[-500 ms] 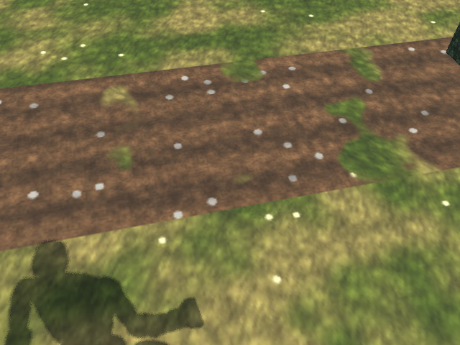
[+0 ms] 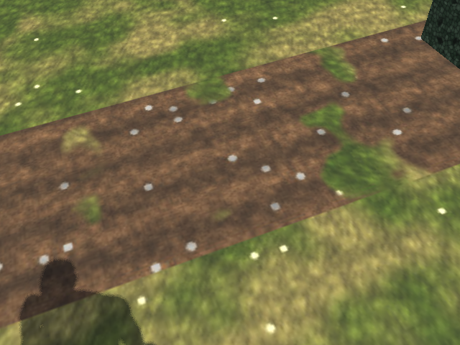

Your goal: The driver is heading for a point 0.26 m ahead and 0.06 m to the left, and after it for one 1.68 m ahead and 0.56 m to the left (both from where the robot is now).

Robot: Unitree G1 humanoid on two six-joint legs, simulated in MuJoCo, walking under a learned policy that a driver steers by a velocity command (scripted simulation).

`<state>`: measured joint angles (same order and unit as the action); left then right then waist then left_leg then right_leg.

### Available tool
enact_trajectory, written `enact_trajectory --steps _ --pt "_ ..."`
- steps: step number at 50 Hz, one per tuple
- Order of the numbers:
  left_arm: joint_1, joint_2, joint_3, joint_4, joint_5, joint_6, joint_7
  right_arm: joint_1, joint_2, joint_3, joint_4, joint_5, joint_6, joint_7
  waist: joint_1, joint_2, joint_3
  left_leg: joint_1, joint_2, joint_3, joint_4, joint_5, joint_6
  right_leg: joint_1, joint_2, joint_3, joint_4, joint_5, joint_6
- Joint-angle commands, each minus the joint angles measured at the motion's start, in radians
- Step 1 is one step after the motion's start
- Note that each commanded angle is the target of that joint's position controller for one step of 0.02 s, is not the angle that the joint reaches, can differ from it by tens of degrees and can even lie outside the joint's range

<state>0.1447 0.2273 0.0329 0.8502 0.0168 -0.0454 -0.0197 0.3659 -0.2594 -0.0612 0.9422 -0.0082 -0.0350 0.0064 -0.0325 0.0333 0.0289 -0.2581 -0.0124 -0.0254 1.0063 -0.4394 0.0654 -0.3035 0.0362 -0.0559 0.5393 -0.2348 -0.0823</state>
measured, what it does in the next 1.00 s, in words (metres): goes down, turning left: left foot 0.17 m lower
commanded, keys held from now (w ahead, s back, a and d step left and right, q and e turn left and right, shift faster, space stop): w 0.06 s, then q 0.80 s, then no key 0.14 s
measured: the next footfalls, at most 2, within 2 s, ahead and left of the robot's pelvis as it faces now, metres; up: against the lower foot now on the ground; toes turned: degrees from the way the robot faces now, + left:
left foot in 0.56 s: +0.41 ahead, +0.12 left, -0.17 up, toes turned +18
right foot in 1.06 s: +0.40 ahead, -0.07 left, -0.17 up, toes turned +30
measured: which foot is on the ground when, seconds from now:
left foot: up 0.00-0.54, down 0.56-1.00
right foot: down 0.00-0.56, up 0.58-1.00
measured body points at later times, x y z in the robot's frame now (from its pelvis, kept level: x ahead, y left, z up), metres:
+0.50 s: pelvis +0.21 +0.01 -0.08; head +0.24 +0.02 +0.37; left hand +0.11 +0.25 -0.22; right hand +0.45 -0.19 -0.19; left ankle +0.38 +0.13 -0.79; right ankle +0.04 -0.07 -0.73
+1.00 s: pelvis +0.30 +0.02 -0.17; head +0.31 +0.02 +0.28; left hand +0.35 +0.30 -0.28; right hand +0.48 -0.21 -0.30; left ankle +0.37 +0.11 -0.91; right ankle +0.40 -0.09 -0.88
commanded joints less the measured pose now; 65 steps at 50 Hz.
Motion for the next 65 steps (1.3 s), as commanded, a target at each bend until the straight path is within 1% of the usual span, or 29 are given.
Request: enact_trajectory --steps 1,3,6,10,14,19,22,24,26,27,28,29,30,31,32,34,35,37,39,44,50,52,53,54,55,56,59,62,65 --pt "0.115 0.109 0.029 -0.006 -0.005 -0.016 -0.001 0.009 -0.113 -0.033 -0.051 0.001 -0.005 0.005 0.037 -0.115 0.002 -0.326 0.07 -0.072 0.089 0.059 0.003 0.259 -0.29 0.34 -0.312 0.231 -0.165" --pt "0.144 0.103 0.028 0.018 -0.007 -0.024 0.012 0.0 -0.087 -0.028 -0.046 -0.036 0.029 0.014 0.032 -0.121 0.001 -0.264 0.063 -0.038 0.063 0.099 -0.032 0.207 -0.26 0.278 -0.353 0.279 -0.157" --pt "0.193 0.138 0.034 0.049 0.011 -0.053 0.019 0.006 -0.077 -0.034 -0.044 -0.024 0.06 0.008 0.013 -0.075 0.01 -0.301 0.044 -0.053 0.069 0.23 -0.037 0.217 -0.279 0.167 -0.328 0.613 -0.156" --pt "0.196 0.143 0.031 0.077 -0.012 -0.079 0.038 -0.155 -0.079 -0.043 -0.098 -0.017 0.055 0.012 0.01 -0.111 0.061 -0.404 0.035 -0.059 -0.148 0.509 -0.035 0.22 -0.219 0.05 -0.3 0.464 -0.063" --pt "0.253 0.115 0.017 0.084 0.0 -0.07 0.062 -0.224 -0.058 -0.039 -0.112 -0.032 0.047 0.032 0.042 -0.092 0.026 -0.393 0.024 -0.025 -0.243 0.757 -0.019 0.209 -0.225 0.02 -0.141 0.38 -0.079" --pt "0.406 0.105 0.011 0.103 0.032 -0.055 0.087 -0.403 -0.05 -0.029 -0.185 -0.048 0.046 0.039 0.135 -0.069 0.081 -0.585 0.027 0.005 -0.332 0.791 -0.019 0.341 -0.266 0.055 0.08 0.27 -0.078" --pt "0.418 0.096 0.013 0.094 0.04 -0.031 0.107 -0.457 -0.034 -0.018 -0.218 -0.025 0.046 0.051 0.158 -0.071 0.126 -0.56 0.032 0.046 -0.45 0.819 -0.027 0.305 -0.273 0.054 0.202 0.241 -0.064" --pt "0.402 0.063 0.003 0.088 0.027 -0.025 0.1 -0.418 -0.003 -0.004 -0.209 -0.009 0.049 0.063 0.134 -0.044 0.123 -0.323 0.03 0.106 -0.556 0.936 -0.024 0.147 -0.236 -0.003 0.291 0.124 -0.037" --pt "0.39 0.067 0.005 0.087 0.014 -0.019 0.094 -0.257 -0.009 -0.006 -0.134 -0.017 0.054 0.061 0.079 -0.011 0.074 -0.073 0.018 0.132 -0.653 1.024 -0.013 0.086 -0.204 -0.044 0.501 0.13 -0.026" --pt "0.365 0.096 0.014 0.084 0.016 -0.012 0.095 -0.071 -0.051 -0.024 -0.064 -0.023 0.056 0.051 0.001 -0.046 0.006 0.07 0.026 0.112 -0.686 1.017 0.009 0.088 -0.214 -0.037 0.694 0.208 -0.034" --pt "0.314 0.106 0.021 0.072 -0.007 -0.008 0.081 0.122 -0.101 -0.048 0.016 -0.043 0.049 0.036 -0.101 0.034 -0.073 0.325 -0.001 0.145 -0.76 1.095 0.033 -0.013 -0.148 -0.105 0.964 0.132 -0.007" --pt "0.348 0.071 0.023 0.075 -0.04 -0.003 0.074 0.164 -0.197 -0.075 0.053 -0.058 0.04 0.028 -0.108 0.226 -0.08 0.573 0.146 0.027 -0.682 1.606 0.126 -0.289 0.011 -0.193 1.44 -0.679 0.043" --pt "0.452 0.064 0.017 0.015 -0.078 0.017 0.083 0.156 -0.241 -0.071 0.004 -0.026 0.026 0.039 -0.027 0.159 -0.325 0.964 0.432 -0.238 -0.299 2.032 0.291 -0.633 -0.006 -0.025 1.63 -0.759 0.065" --pt "0.359 0.106 0.009 -0.009 -0.031 0.028 0.092 0.079 -0.205 -0.068 -0.07 0.011 0.037 0.027 -0.088 -0.039 -0.429 0.912 0.491 -0.32 -0.399 1.789 0.361 -0.7 -0.069 0.028 1.643 -0.611 0.065" --pt "0.315 0.119 0.008 -0.029 0.016 0.037 0.085 -0.03 -0.151 -0.046 -0.118 0.025 0.048 0.004 -0.043 -0.142 -0.341 0.691 0.447 -0.297 -0.499 1.331 0.359 -0.68 -0.103 0.067 1.479 -0.442 0.062" --pt "0.31 0.102 0.007 -0.043 0.056 0.052 0.071 -0.182 -0.112 -0.022 -0.149 0.006 0.04 -0.043 0.062 -0.124 -0.29 0.292 0.425 -0.366 -0.663 0.754 0.36 -0.537 -0.13 0.108 1.216 -0.175 0.09" --pt "0.283 0.118 0.016 -0.032 0.059 0.073 0.076 -0.222 -0.106 -0.013 -0.156 -0.01 0.033 -0.041 0.069 -0.096 -0.219 0.07 0.368 -0.336 -0.712 0.716 0.352 -0.407 -0.115 0.093 1.165 -0.146 0.105" --pt "0.209 0.092 0.015 -0.067 0.027 0.09 0.072 -0.186 -0.127 -0.013 -0.132 -0.015 0.02 -0.03 0.072 -0.089 -0.109 -0.129 0.245 -0.253 -0.734 0.684 0.293 -0.321 -0.112 0.104 0.894 -0.048 0.128" --pt "0.179 0.055 0.007 -0.079 0.031 0.089 0.063 -0.168 -0.13 -0.02 -0.129 -0.013 0.03 -0.029 0.053 -0.019 -0.134 -0.089 0.16 -0.239 -0.7 0.568 0.217 -0.293 -0.089 0.096 0.693 0.012 0.13" --pt "0.046 0.071 0.018 -0.138 0.02 0.107 0.055 -0.128 -0.14 -0.041 -0.174 -0.006 0.072 -0.02 -0.005 0.091 -0.107 -0.029 0.148 -0.406 -0.785 -0.055 0.116 -0.312 -0.044 0.121 0.41 -0.028 0.134" --pt "0.095 0.057 0.021 -0.139 -0.005 0.083 0.047 -0.1 -0.122 -0.041 -0.204 -0.028 0.089 -0.002 0.001 0.124 -0.069 -0.144 0.134 -0.426 -0.826 -0.115 0.098 -0.036 0.026 0.059 0.145 -0.17 0.06" --pt "0.193 0.058 0.025 -0.12 -0.003 0.067 0.054 -0.1 -0.108 -0.035 -0.208 -0.011 0.086 -0.005 0.059 0.101 -0.051 -0.235 0.102 -0.419 -0.82 -0.144 0.053 0.162 0.023 0.052 -0.094 -0.103 0.013" --pt "0.227 0.089 0.032 -0.116 0.001 0.056 0.064 -0.076 -0.091 -0.031 -0.208 -0.009 0.078 -0.012 0.069 0.045 -0.049 -0.3 0.058 -0.374 -0.762 -0.135 0.002 0.27 -0.045 0.106 -0.203 -0.112 0.003" --pt "0.214 0.167 0.045 -0.138 0.011 0.047 0.07 -0.039 -0.032 -0.021 -0.218 0.008 0.07 -0.012 0.048 -0.169 -0.084 -0.384 -0.041 -0.22 -0.498 -0.125 -0.043 0.327 -0.269 0.394 -0.301 -0.333 -0.043" --pt "0.17 0.2 0.045 -0.151 0.026 0.043 0.068 -0.13 -0.062 -0.034 -0.247 -0.02 0.053 -0.013 0.083 -0.232 0.017 -0.512 -0.182 -0.098 -0.301 -0.104 -0.053 0.172 -0.45 0.642 -0.389 -0.349 -0.13" --pt "0.151 0.151 0.031 -0.131 0.023 0.041 0.069 -0.173 -0.103 -0.046 -0.251 -0.043 0.046 -0.008 0.053 -0.077 0.048 -0.424 -0.133 -0.191 -0.201 -0.005 -0.057 0.071 -0.383 0.529 -0.343 -0.26 -0.146" --pt "0.039 0.113 0.022 -0.141 0.014 0.028 0.058 -0.045 -0.075 -0.038 -0.191 -0.043 0.054 0.014 -0.025 -0.162 -0.022 -0.312 -0.151 -0.147 -0.007 0.125 -0.073 0.026 -0.22 0.288 -0.273 -0.005 -0.073" --pt "0.076 0.067 0.008 -0.121 0.01 0.027 0.045 -0.083 -0.044 -0.016 -0.187 -0.035 0.067 0.014 0.006 -0.183 -0.03 -0.285 -0.101 -0.09 -0.113 0.128 -0.1 0.063 -0.185 0.228 -0.248 0.076 -0.079" --pt "0.176 0.098 0.016 -0.081 0.011 0.031 0.045 -0.168 -0.01 0.01 -0.194 -0.023 0.072 0.011 0.07 -0.218 -0.026 -0.128 -0.057 0.01 -0.35 0.093 -0.095 0.049 -0.186 0.248 -0.241 0.006 -0.081"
